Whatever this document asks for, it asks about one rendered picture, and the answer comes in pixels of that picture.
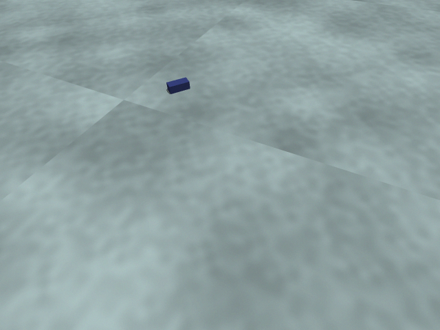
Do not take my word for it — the carton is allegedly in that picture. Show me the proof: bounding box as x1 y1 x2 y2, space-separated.
166 77 190 94

